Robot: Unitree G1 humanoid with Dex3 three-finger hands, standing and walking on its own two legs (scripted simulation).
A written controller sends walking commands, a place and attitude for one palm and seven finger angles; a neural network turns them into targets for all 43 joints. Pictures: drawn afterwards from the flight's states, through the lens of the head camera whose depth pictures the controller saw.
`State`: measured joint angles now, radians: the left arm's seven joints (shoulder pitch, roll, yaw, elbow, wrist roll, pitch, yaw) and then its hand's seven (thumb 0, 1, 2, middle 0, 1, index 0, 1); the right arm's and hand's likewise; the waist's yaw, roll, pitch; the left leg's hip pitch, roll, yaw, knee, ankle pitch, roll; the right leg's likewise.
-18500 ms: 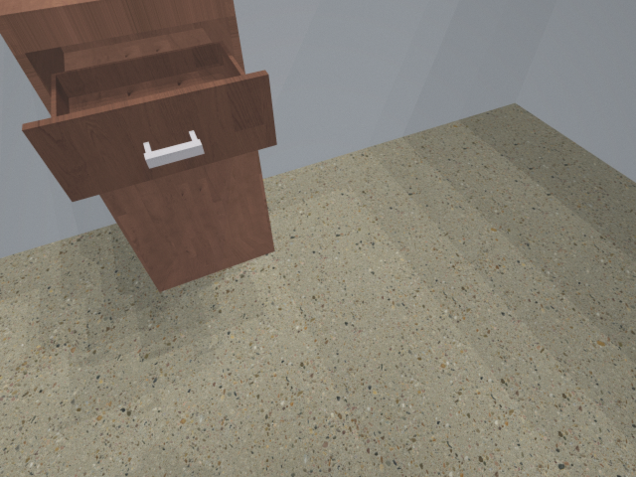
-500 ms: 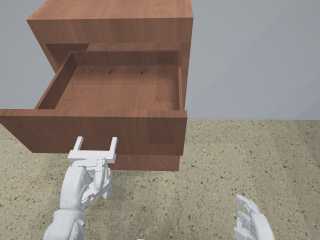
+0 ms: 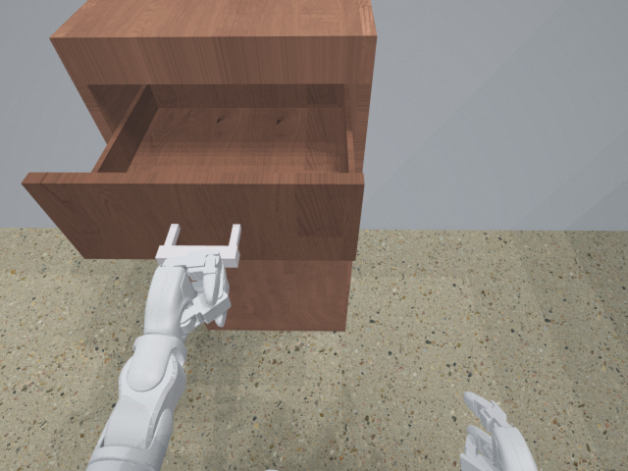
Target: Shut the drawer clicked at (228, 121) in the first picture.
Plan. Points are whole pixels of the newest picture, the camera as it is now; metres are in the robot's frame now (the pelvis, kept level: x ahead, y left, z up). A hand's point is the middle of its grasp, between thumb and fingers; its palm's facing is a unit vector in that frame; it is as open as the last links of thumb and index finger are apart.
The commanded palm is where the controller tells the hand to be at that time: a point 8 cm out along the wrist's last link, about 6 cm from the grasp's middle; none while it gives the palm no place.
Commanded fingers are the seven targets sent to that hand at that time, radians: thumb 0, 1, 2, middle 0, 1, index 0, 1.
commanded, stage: push the drawer shut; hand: left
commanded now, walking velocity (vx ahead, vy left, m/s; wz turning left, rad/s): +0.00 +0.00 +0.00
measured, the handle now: (201, 244) +0.39 +0.16 +0.08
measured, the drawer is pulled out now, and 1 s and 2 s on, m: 0.22 0.12 0.00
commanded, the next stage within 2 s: none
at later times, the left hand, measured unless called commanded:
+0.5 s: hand (232, 259) +0.36 +0.12 +0.07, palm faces -0.01 -1.00 -0.04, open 2.9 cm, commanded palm +0.35 +0.18 +0.08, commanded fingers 0.00 0.90 0.90 -1.40 -1.60 -1.40 -1.60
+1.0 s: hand (235, 229) +0.41 +0.12 +0.07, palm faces +0.01 -1.00 -0.03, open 3.0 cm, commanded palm +0.40 +0.18 +0.08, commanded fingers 0.00 0.90 0.90 -1.40 -1.60 -1.40 -1.60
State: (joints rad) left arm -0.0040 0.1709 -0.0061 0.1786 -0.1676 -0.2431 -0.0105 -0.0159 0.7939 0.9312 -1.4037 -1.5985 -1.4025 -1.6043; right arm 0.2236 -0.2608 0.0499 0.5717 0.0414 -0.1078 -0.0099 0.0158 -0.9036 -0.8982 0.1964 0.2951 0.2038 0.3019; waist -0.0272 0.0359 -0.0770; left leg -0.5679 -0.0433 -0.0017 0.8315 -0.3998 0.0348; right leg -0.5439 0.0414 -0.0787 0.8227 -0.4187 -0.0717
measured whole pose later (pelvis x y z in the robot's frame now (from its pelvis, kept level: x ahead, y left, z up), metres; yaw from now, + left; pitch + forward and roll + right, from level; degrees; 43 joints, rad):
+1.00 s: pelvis -0.01 +0.01 +0.00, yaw -1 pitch +11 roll +0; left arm -0.54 0.21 0.14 0.79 -0.14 -0.37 0.00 -0.01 0.77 0.92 -1.40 -1.60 -1.40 -1.60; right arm 0.31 -0.26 0.03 0.66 0.03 -0.04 0.00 0.01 -0.91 -0.90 0.20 0.29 0.20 0.30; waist -0.08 0.02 -0.08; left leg -0.66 -0.04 0.02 0.85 -0.39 0.04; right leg -0.63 0.05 -0.06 0.84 -0.40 -0.06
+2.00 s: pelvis +0.00 +0.02 -0.02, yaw -2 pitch +21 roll -2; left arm -1.04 0.41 0.34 1.30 -0.01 -0.42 -0.01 0.00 0.71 0.95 -1.40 -1.60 -1.40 -1.60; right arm 0.45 -0.27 0.05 0.66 -0.03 0.01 0.04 0.01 -0.91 -0.90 0.20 0.30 0.20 0.30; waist -0.21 0.04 -0.11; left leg -0.89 -0.02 0.01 0.96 -0.42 0.06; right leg -0.85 0.06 -0.07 0.90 -0.41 -0.05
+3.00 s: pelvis +0.00 +0.02 -0.02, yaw -3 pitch +20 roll -2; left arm -0.98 0.36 0.30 1.21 -0.03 -0.40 0.04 -0.05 0.79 0.93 -1.40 -1.60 -1.40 -1.60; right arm 0.43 -0.27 0.04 0.63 -0.03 0.03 0.06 0.01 -0.90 -0.90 0.20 0.30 0.20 0.30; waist -0.20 0.04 -0.12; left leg -0.88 -0.02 0.02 0.95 -0.43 0.07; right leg -0.84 0.06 -0.06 0.89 -0.41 -0.05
